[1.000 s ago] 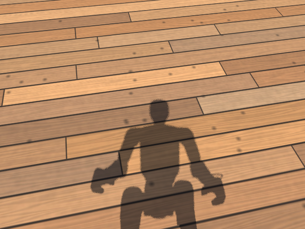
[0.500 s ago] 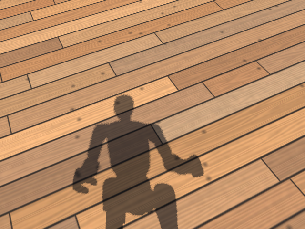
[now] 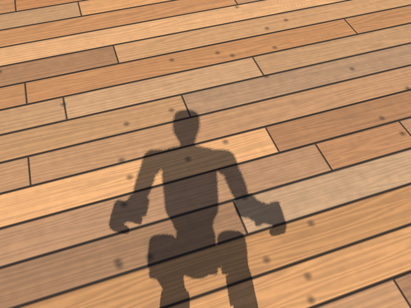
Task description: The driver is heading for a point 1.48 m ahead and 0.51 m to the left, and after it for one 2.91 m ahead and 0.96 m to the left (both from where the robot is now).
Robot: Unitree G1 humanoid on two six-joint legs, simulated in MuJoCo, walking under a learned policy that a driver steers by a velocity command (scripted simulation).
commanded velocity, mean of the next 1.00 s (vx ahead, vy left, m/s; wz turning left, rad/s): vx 0.06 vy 0.00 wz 0.55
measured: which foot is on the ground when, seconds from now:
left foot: down 0.00-0.18, up 0.20-0.58, down 0.60-1.00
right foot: up 0.00-0.16, down 0.18-0.60, up 0.62-1.00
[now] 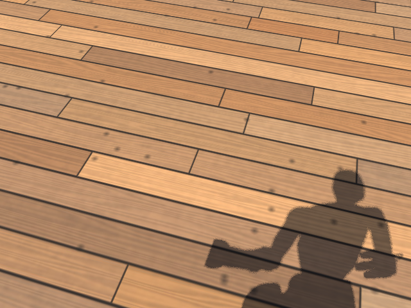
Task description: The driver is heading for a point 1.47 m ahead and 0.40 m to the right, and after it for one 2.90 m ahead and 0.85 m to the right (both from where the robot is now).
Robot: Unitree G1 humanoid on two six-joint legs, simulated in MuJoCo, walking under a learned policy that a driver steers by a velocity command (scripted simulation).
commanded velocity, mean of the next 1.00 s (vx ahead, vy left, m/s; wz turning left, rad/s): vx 0.46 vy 0.00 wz -0.09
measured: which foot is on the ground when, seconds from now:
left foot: down 0.00-0.06, up 0.08-0.48, down 0.50-1.00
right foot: up 0.00-0.04, down 0.06-0.52, up 0.54-1.00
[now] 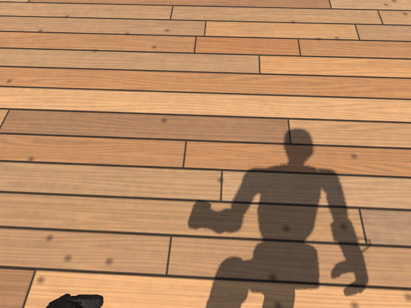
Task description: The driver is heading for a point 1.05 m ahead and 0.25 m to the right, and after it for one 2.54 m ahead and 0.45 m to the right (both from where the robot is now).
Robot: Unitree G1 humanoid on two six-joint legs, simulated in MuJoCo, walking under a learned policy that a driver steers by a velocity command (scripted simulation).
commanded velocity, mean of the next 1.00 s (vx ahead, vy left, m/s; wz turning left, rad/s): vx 0.50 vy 0.00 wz -0.54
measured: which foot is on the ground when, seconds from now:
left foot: down 0.00-0.02, up 0.04-0.48, down 0.50-1.00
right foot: up 0.00-0.02, down 0.04-0.52, up 0.54-1.00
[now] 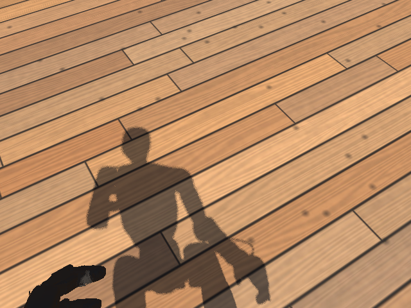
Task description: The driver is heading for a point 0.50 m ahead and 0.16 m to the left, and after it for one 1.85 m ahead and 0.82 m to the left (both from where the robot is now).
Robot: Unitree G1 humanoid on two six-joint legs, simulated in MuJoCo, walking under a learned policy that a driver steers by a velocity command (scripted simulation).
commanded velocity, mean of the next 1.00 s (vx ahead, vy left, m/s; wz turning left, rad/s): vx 0.37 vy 0.00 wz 0.36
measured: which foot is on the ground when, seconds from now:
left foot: down 0.00-0.04, up 0.06-0.54, down 0.56-1.00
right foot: up 0.00-0.00, down 0.02-0.58, up 0.60-1.00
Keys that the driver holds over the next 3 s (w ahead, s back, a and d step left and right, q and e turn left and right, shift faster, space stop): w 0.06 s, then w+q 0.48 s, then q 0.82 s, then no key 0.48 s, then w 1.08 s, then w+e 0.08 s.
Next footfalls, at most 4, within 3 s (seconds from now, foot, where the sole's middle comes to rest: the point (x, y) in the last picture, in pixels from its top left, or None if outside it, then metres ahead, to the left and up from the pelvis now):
0.02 right None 0.18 -0.11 -0.76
0.56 left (158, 305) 0.47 0.14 -0.76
1.02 right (198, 240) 0.67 0.00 -0.76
1.44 left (146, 307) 0.47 0.18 -0.76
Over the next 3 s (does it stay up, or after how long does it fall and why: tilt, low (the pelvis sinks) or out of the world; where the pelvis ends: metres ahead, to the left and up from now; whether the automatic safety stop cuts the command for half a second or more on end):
stays up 0.87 0.40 0.01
